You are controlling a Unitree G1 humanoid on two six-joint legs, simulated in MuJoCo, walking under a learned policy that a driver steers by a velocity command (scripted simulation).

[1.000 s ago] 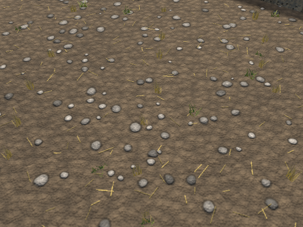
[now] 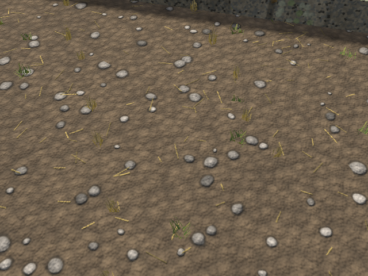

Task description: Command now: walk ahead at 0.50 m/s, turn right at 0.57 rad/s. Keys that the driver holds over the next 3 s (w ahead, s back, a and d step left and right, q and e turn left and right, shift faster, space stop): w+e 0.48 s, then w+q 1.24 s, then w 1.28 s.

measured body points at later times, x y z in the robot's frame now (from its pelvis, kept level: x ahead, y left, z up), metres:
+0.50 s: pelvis +0.29 +0.04 +0.01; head +0.31 +0.04 +0.46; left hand +0.44 +0.29 -0.11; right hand +0.37 -0.26 -0.09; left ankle +0.38 +0.13 -0.72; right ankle +0.15 -0.05 -0.63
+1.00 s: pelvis +0.52 -0.07 +0.02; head +0.54 -0.09 +0.47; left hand +0.71 +0.16 -0.07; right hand +0.53 -0.37 -0.11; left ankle +0.49 +0.08 -0.64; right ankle +0.52 -0.19 -0.72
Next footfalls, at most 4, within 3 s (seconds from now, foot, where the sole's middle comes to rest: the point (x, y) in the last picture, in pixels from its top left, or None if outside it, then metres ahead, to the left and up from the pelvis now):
0.38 left None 0.42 0.12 -0.76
0.84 right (247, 241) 0.56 -0.20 -0.76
1.34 left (179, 170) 0.86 0.05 -0.76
1.84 right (209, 113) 1.18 -0.09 -0.76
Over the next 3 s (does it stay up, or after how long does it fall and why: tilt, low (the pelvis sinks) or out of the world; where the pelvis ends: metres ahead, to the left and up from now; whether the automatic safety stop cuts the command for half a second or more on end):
stays up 1.57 0.18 0.01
